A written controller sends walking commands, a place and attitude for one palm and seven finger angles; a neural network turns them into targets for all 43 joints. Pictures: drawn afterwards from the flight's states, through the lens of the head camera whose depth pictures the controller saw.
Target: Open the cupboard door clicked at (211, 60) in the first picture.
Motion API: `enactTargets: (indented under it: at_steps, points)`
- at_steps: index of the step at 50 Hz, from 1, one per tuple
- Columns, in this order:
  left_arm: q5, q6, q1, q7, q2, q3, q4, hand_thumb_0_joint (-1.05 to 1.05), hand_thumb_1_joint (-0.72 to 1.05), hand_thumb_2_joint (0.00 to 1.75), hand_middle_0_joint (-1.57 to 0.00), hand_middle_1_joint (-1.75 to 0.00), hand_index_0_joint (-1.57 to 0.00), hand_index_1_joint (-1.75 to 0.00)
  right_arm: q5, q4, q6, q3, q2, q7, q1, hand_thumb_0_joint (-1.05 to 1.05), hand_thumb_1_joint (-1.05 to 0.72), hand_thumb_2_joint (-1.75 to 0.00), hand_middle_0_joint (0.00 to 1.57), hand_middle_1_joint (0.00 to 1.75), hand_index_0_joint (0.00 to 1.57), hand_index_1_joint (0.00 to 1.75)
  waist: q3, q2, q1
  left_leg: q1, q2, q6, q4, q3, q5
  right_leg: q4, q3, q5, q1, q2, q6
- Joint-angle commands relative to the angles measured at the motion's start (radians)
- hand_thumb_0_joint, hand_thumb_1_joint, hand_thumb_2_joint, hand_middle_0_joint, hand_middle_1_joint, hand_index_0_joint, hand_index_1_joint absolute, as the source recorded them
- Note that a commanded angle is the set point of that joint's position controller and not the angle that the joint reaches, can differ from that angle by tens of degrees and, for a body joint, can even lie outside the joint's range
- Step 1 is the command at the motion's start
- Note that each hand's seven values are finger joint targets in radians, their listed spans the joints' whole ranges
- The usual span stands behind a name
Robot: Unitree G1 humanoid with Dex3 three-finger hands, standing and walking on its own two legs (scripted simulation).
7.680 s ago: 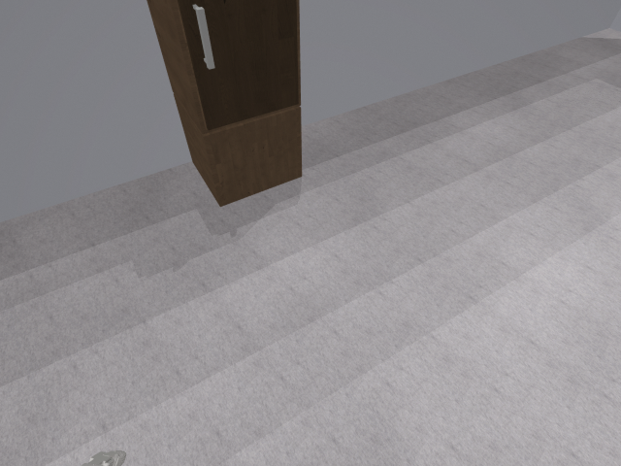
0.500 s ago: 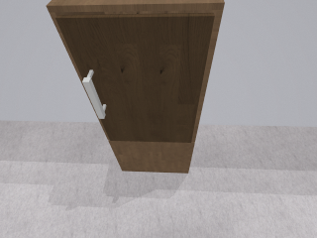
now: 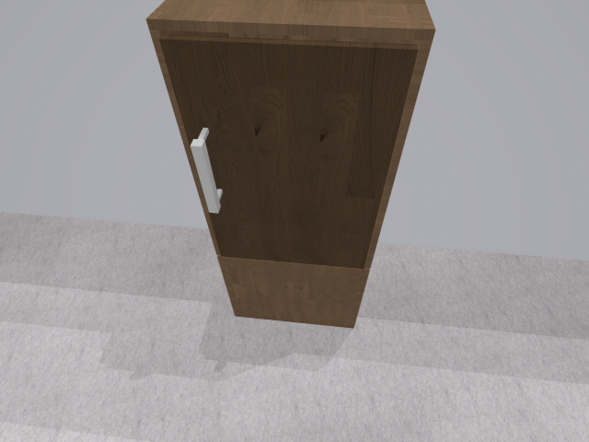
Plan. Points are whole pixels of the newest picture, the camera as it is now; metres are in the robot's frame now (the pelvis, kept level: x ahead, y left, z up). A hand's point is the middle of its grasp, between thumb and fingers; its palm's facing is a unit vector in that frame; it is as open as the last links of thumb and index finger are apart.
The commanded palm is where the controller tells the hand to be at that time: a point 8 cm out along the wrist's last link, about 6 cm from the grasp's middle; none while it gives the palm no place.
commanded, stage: come to a stop and stand still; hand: left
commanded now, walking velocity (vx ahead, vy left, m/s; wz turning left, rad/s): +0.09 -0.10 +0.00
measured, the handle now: (209, 172) +0.59 +0.24 -0.01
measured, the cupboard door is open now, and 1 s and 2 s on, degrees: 0 0 0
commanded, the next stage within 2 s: look again from close up in 0.22 s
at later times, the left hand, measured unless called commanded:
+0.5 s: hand out of the picture +0.03 +0.17 -0.18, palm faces +0.03 -0.98 -0.21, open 7.3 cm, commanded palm none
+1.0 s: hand out of the picture +0.01 +0.22 -0.18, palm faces +0.04 -0.98 -0.22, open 7.3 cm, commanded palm none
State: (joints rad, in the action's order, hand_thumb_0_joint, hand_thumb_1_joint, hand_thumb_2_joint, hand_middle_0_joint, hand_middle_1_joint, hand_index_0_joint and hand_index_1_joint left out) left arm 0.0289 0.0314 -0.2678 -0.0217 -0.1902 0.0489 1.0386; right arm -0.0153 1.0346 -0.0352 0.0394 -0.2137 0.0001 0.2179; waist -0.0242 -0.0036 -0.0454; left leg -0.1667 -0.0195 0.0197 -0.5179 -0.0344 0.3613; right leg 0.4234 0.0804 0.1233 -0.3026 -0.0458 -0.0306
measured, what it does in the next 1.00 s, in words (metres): steps on the spot: left foot, then right foot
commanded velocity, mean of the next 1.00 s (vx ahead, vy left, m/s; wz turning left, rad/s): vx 0.02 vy -0.02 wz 0.00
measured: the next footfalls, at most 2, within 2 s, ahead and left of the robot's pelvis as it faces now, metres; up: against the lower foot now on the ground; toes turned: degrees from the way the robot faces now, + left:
left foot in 0.02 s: +0.00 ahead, +0.14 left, +0.00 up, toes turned +2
right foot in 0.32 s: +0.04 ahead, -0.10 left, +0.00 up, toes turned -3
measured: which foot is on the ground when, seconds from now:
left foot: up 0.00-0.00, down 0.02-1.00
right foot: down 0.00-0.04, up 0.06-0.30, down 0.32-1.00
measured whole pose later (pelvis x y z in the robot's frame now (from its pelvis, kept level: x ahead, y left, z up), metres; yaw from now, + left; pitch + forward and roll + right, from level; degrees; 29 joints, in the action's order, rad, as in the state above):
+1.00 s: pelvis -0.02 +0.03 +0.00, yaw +0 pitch -3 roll +0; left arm 0.02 0.00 -0.29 -0.04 -0.19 0.01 1.06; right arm -0.02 1.07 0.01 0.00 -0.18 0.02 0.25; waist 0.01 -0.01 -0.01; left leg -0.11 0.00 -0.02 -0.46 -0.03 0.30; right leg 0.45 0.04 0.21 -0.18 -0.03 0.02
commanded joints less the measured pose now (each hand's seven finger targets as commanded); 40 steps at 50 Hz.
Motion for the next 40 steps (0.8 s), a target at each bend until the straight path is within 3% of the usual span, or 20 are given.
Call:
enactTargets:
  at_steps: [1, 2, 3, 4, 6, 8, 11, 13, 14, 15, 16, 17, 18, 19, 22, 25, 29, 31, 37, 40]
  points:
    - [-0.022, -0.014, 0.018, 0.002, -0.061, 0.003, -0.048, 0.0, 0.9, 0.9, -0.2, -0.3, -0.2, -0.3, -0.012, 0.013, 0.037, 0.014, -0.102, 0.019, 0.189, 0.0, -0.9, -0.9, 0.2, 0.3, 0.2, 0.3, -0.028, 0.148, 0.065, 0.032, -0.208, -0.092, 0.362, 0.262, 0.2, 0.039, -0.071, 0.303, -0.137, -0.005, 0.037]
    - [-0.021, -0.019, 0.008, 0.008, -0.036, -0.001, -0.055, 0.0, 0.9, 0.9, -0.2, -0.3, -0.2, -0.3, -0.014, -0.015, 0.034, 0.013, -0.15, 0.029, 0.131, 0.0, -0.9, -0.9, 0.2, 0.3, 0.2, 0.3, -0.062, 0.185, 0.04, -0.106, -0.289, -0.136, 0.426, 0.356, 0.301, 0.136, -0.008, 0.264, -0.104, 0.019, 0.046]
    - [-0.005, -0.009, 0.035, 0.008, -0.042, -0.003, -0.033, 0.0, 0.9, 0.9, -0.2, -0.3, -0.2, -0.3, -0.012, -0.017, 0.039, 0.009, -0.127, 0.026, 0.06, 0.0, -0.9, -0.9, 0.2, 0.3, 0.2, 0.3, -0.113, 0.26, 0.044, -0.203, -0.285, -0.141, 0.49, 0.372, 0.379, 0.23, -0.031, 0.266, -0.062, 0.015, 0.05]
    - [0.0, -0.004, 0.02, 0.013, -0.048, 0.001, -0.02, 0.0, 0.9, 0.9, -0.2, -0.3, -0.2, -0.3, -0.009, -0.018, 0.042, 0.001, -0.105, 0.032, 0.032, 0.0, -0.9, -0.9, 0.2, 0.3, 0.2, 0.3, -0.154, 0.265, 0.028, -0.229, -0.254, -0.137, 0.496, 0.33, 0.323, 0.315, -0.053, 0.248, -0.07, 0.014, 0.049]
    - [-0.002, -0.01, -0.021, 0.022, -0.053, 0.001, 0.01, 0.0, 0.9, 0.9, -0.2, -0.3, -0.2, -0.3, -0.004, -0.003, 0.051, -0.008, -0.074, 0.041, 0.037, 0.0, -0.9, -0.9, 0.2, 0.3, 0.2, 0.3, -0.143, 0.18, 0.014, -0.142, -0.213, -0.136, 0.435, 0.241, 0.13, 0.39, -0.065, 0.232, -0.115, 0.011, 0.047]
    - [-0.005, -0.021, -0.011, 0.022, -0.033, -0.007, 0.012, 0.0, 0.9, 0.9, -0.2, -0.3, -0.2, -0.3, -0.005, 0.017, 0.058, -0.006, -0.073, 0.045, 0.083, 0.0, -0.9, -0.9, 0.2, 0.3, 0.2, 0.3, -0.123, 0.145, 0.034, -0.022, -0.206, -0.143, 0.382, 0.2, -0.067, 0.359, -0.056, 0.24, -0.158, 0.002, 0.059]
    - [-0.015, -0.03, 0.032, 0.017, -0.019, -0.019, 0.01, 0.0, 0.9, 0.9, -0.2, -0.3, -0.2, -0.3, -0.008, 0.05, 0.061, 0.0, -0.067, 0.051, 0.139, 0.0, -0.9, -0.9, 0.2, 0.3, 0.2, 0.3, -0.072, 0.136, 0.067, 0.082, -0.225, -0.164, 0.28, 0.188, -0.412, 0.205, -0.04, 0.285, -0.108, -0.003, 0.065]
    - [-0.022, -0.037, -0.019, 0.011, -0.009, -0.02, 0.037, 0.0, 0.9, 0.9, -0.2, -0.3, -0.2, -0.3, -0.002, 0.07, 0.061, 0.002, -0.062, 0.055, 0.148, 0.0, -0.9, -0.9, 0.2, 0.3, 0.2, 0.3, -0.024, 0.122, 0.049, 0.089, -0.193, -0.134, 0.183, 0.146, -0.58, 0.028, -0.025, 0.148, 0.019, 0.006, 0.062]
    - [-0.023, -0.045, -0.074, 0.007, -0.017, -0.019, 0.061, 0.0, 0.9, 0.9, -0.2, -0.3, -0.2, -0.3, 0.003, 0.077, 0.063, 0.001, -0.053, 0.056, 0.155, 0.0, -0.9, -0.9, 0.2, 0.3, 0.2, 0.3, 0.019, 0.095, 0.032, 0.08, -0.163, -0.101, 0.123, 0.119, -0.587, -0.075, -0.038, 0.0, 0.111, -0.005, 0.055]
    - [-0.024, -0.051, -0.095, -0.001, -0.047, -0.016, 0.079, 0.0, 0.9, 0.9, -0.2, -0.3, -0.2, -0.3, 0.011, 0.079, 0.068, -0.001, -0.022, 0.053, 0.171, 0.0, -0.9, -0.9, 0.2, 0.3, 0.2, 0.3, 0.038, 0.039, 0.04, -0.015, -0.128, -0.062, 0.092, 0.086, -0.49, -0.067, -0.101, -0.139, 0.236, -0.059, 0.032]
    - [-0.011, -0.06, -0.106, -0.01, -0.175, -0.029, 0.005, 0.0, 0.9, 0.9, -0.2, -0.3, -0.2, -0.3, 0.003, -0.014, 0.058, -0.011, -0.081, 0.036, 0.088, 0.0, -0.9, -0.9, 0.2, 0.3, 0.2, 0.3, -0.125, -0.011, 0.043, -0.09, -0.045, -0.026, 0.106, 0.065, -0.263, -0.046, -0.087, -0.086, 0.132, -0.038, 0.005]
    - [-0.013, -0.055, -0.137, -0.019, -0.071, -0.022, 0.015, 0.0, 0.9, 0.9, -0.2, -0.3, -0.2, -0.3, -0.011, -0.031, 0.07, -0.007, -0.035, 0.041, 0.109, 0.0, -0.9, -0.9, 0.2, 0.3, 0.2, 0.3, -0.009, -0.122, 0.031, -0.119, -0.049, -0.034, 0.031, 0.051, -0.165, -0.006, -0.149, -0.028, 0.135, -0.071, -0.004]
    - [-0.011, -0.059, -0.123, -0.023, -0.075, -0.025, 0.0, 0.0, 0.9, 0.9, -0.2, -0.3, -0.2, -0.3, -0.01, -0.021, 0.069, -0.004, -0.02, 0.043, 0.152, 0.0, -0.9, -0.9, 0.2, 0.3, 0.2, 0.3, 0.097, -0.186, 0.054, -0.096, -0.033, -0.038, -0.017, 0.037, -0.142, -0.014, -0.184, -0.087, 0.19, -0.097, -0.022]
    - [-0.011, -0.065, -0.117, -0.026, -0.064, -0.02, -0.01, 0.0, 0.9, 0.9, -0.2, -0.3, -0.2, -0.3, -0.006, -0.012, 0.068, -0.004, -0.004, 0.044, 0.173, 0.0, -0.9, -0.9, 0.2, 0.3, 0.2, 0.3, 0.126, -0.187, 0.059, -0.097, -0.023, -0.035, -0.033, 0.03, -0.124, -0.017, -0.202, -0.162, 0.21, -0.118, -0.034]
    - [-0.013, -0.072, -0.127, -0.03, -0.069, -0.013, -0.022, 0.0, 0.9, 0.9, -0.2, -0.3, -0.2, -0.3, -0.001, -0.006, 0.066, -0.01, 0.017, 0.043, 0.174, 0.0, -0.9, -0.9, 0.2, 0.3, 0.2, 0.3, 0.113, -0.056, 0.058, -0.096, -0.027, -0.038, -0.013, 0.021, -0.17, 0.052, -0.166, -0.465, 0.257, -0.119, -0.043]
    - [-0.016, -0.07, -0.131, -0.036, -0.084, -0.007, -0.026, 0.0, 0.9, 0.9, -0.2, -0.3, -0.2, -0.3, 0.005, -0.007, 0.057, -0.001, -0.004, 0.049, 0.164, 0.0, -0.9, -0.9, 0.2, 0.3, 0.2, 0.3, 0.078, -0.016, 0.058, -0.079, -0.048, -0.035, -0.003, 0.024, -0.25, 0.087, -0.141, -0.592, 0.254, -0.106, -0.034]
    - [-0.017, -0.063, -0.102, -0.035, -0.092, -0.009, -0.036, 0.0, 0.9, 0.9, -0.2, -0.3, -0.2, -0.3, 0.003, -0.01, 0.05, 0.004, -0.028, 0.048, 0.137, 0.0, -0.9, -0.9, 0.2, 0.3, 0.2, 0.3, 0.011, -0.001, 0.059, -0.053, -0.069, -0.038, 0.023, 0.032, -0.318, 0.076, -0.111, -0.465, 0.188, -0.082, -0.022]
    - [-0.016, -0.061, -0.09, -0.033, -0.085, -0.015, -0.04, 0.0, 0.9, 0.9, -0.2, -0.3, -0.2, -0.3, 0.001, -0.01, 0.053, 0.002, -0.031, 0.044, 0.125, 0.0, -0.9, -0.9, 0.2, 0.3, 0.2, 0.3, 0.017, 0.001, 0.056, -0.03, -0.078, -0.044, 0.041, 0.036, -0.372, 0.062, -0.104, -0.394, 0.182, -0.066, -0.015]
    - [-0.015, -0.055, -0.045, -0.024, -0.104, -0.018, -0.045, 0.0, 0.9, 0.9, -0.2, -0.3, -0.2, -0.3, 0.0, -0.019, 0.056, 0.0, -0.078, 0.038, 0.072, 0.0, -0.9, -0.9, 0.2, 0.3, 0.2, 0.3, -0.043, 0.021, 0.05, -0.053, -0.082, -0.049, 0.108, 0.059, -0.279, 0.002, -0.109, -0.152, 0.147, -0.054, 0.0]
    - [-0.015, -0.056, -0.037, -0.02, -0.113, -0.018, -0.041, 0.0, 0.9, 0.9, -0.2, -0.3, -0.2, -0.3, -0.001, -0.021, 0.06, -0.002, -0.093, 0.035, 0.055, 0.0, -0.9, -0.9, 0.2, 0.3, 0.2, 0.3, -0.041, 0.013, 0.048, -0.057, -0.081, -0.052, 0.129, 0.067, -0.244, -0.018, -0.115, -0.107, 0.151, -0.056, 0.004]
